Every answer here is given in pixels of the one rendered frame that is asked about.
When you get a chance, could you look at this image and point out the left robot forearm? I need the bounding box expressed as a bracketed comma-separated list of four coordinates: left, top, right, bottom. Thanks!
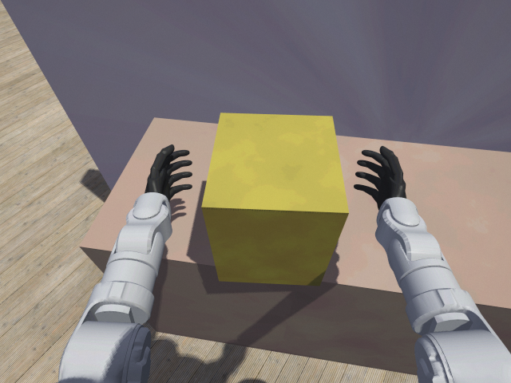
[58, 192, 172, 382]

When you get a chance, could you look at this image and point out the robot right hand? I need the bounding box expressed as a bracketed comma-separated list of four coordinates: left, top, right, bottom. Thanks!
[354, 146, 406, 210]

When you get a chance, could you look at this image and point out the robot left hand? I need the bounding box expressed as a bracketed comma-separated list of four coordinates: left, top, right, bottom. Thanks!
[145, 144, 192, 201]

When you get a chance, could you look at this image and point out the right robot forearm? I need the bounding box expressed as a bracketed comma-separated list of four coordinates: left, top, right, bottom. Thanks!
[375, 197, 511, 359]

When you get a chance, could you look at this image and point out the robot left upper arm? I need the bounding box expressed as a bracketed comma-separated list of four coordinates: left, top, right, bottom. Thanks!
[57, 321, 151, 383]

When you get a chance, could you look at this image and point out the robot right upper arm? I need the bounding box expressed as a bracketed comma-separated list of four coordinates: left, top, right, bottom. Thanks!
[414, 329, 511, 383]

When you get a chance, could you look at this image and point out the pedestal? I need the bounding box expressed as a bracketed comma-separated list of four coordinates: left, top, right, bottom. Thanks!
[79, 117, 511, 375]

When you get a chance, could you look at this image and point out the carton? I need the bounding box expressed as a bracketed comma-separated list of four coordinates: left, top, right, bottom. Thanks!
[201, 113, 349, 286]

